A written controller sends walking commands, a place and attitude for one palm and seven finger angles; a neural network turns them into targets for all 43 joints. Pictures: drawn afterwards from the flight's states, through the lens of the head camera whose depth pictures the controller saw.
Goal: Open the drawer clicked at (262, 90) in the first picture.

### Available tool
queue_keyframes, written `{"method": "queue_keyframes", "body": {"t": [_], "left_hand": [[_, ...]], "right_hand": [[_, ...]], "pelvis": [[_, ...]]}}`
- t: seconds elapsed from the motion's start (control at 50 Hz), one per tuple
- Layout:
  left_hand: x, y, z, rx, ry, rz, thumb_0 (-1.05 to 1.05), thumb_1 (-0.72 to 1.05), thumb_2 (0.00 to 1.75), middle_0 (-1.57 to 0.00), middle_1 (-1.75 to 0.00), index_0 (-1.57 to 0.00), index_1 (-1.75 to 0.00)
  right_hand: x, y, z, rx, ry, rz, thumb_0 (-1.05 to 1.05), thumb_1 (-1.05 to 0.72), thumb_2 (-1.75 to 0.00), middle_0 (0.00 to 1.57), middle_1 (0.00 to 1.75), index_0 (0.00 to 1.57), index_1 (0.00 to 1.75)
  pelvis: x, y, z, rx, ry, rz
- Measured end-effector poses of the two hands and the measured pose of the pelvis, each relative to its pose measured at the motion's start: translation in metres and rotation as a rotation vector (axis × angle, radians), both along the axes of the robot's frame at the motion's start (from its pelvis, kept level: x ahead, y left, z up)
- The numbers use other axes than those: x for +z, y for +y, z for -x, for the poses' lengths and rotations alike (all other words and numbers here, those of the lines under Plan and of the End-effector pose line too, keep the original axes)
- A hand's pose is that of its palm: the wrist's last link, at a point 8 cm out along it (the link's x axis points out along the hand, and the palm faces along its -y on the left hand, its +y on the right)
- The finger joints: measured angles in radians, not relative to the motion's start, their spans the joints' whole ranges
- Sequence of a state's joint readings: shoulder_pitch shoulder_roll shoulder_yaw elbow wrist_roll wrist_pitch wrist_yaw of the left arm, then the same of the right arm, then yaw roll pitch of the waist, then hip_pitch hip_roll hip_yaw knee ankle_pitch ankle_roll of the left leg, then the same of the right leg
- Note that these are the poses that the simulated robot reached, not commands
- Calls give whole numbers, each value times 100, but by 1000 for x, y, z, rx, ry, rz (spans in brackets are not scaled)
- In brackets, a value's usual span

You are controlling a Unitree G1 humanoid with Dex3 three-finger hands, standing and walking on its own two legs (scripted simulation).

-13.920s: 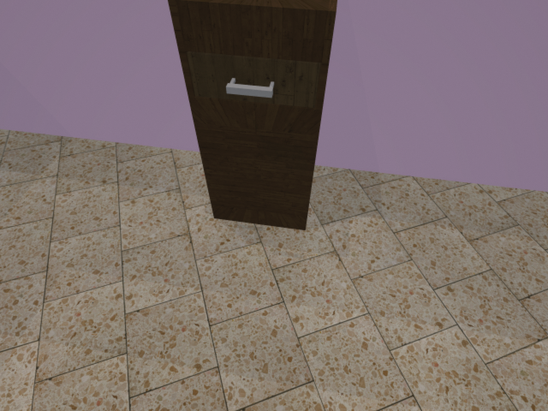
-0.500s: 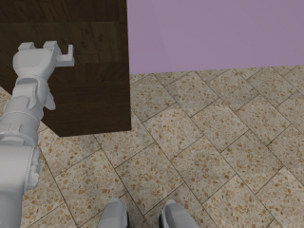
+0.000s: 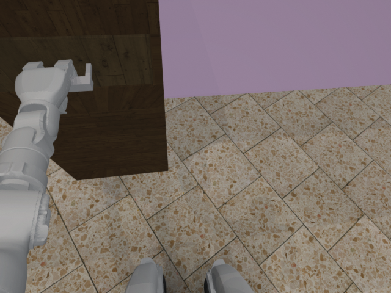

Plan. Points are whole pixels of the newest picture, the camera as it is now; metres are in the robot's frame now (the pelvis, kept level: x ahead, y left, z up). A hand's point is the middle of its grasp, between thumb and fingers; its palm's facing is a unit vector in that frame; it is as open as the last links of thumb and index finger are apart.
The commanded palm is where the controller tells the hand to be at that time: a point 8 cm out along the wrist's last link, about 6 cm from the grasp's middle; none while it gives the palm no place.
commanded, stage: close the thumb around the handle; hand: left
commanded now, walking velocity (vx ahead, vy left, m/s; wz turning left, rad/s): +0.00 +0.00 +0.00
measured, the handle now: (58, 77) +0.56 +0.25 +0.03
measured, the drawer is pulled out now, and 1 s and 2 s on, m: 0.00 0.06 0.18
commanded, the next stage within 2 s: pull the drawer open in 0.14 s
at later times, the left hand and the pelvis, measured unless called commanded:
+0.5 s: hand (58, 107) +0.50 +0.25 +0.01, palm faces -0.07 -0.04 -1.00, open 5.5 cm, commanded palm +0.47 +0.24 +0.06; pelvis +0.01 +0.01 +0.01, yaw -1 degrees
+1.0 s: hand (55, 128) +0.45 +0.25 +0.01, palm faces -0.05 -0.06 -1.00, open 5.5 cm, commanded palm +0.41 +0.25 +0.06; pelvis +0.03 +0.01 +0.02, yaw +0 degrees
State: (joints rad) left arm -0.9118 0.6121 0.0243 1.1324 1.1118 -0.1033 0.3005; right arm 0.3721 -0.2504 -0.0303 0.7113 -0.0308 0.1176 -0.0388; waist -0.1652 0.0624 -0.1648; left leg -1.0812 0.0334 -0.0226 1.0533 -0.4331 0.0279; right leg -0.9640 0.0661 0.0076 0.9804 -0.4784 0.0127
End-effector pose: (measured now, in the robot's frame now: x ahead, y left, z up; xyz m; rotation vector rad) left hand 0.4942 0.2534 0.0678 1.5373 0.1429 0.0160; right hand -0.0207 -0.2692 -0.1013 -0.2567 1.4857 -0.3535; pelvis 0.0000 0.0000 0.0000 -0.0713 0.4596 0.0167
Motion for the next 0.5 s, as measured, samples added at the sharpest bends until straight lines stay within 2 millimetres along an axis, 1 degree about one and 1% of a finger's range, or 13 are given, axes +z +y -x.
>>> {"method": "queue_keyframes", "body": {"t": [0.06,0.08,0.32,0.42,0.5], "left_hand": [[-1,1,-1,2,-11,-2,0,70,81,-38,-133,-41,-133],[-1,1,-1,2,-13,-6,0,71,82,-37,-133,-41,-133],[-2,0,0,17,2,-5,0,72,80,-33,-135,-42,-135],[-2,0,3,12,0,6,1,73,78,-31,-135,-41,-135],[-2,0,8,4,-6,9,1,74,78,-30,-135,-40,-135]], "right_hand": [[-1,-1,-2,3,0,0,0,-91,-90,20,30,20,30],[-2,-1,-2,4,-1,-1,0,-91,-90,20,30,20,30],[1,2,-7,-5,-23,-4,0,-91,-90,20,30,20,30],[3,5,-7,-14,-15,-12,0,-91,-90,20,30,20,30],[5,8,-10,-20,-9,-22,0,-91,-90,20,30,20,30]], "pelvis": [[-1,0,0,1,5,0],[-2,0,0,1,6,0],[1,3,0,-6,-2,1],[5,5,-4,-15,-10,-1],[8,7,-10,-19,-17,-3]]}}
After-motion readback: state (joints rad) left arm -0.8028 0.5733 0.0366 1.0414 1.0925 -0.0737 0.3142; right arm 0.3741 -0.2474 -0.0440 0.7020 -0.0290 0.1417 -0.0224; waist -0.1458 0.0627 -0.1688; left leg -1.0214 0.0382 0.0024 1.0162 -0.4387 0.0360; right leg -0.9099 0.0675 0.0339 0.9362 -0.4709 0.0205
